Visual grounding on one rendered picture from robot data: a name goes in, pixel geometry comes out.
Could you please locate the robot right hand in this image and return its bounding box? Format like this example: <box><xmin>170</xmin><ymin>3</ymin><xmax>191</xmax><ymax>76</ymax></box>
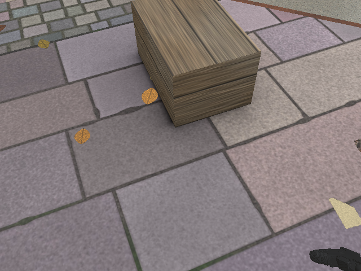
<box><xmin>309</xmin><ymin>247</ymin><xmax>361</xmax><ymax>271</ymax></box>

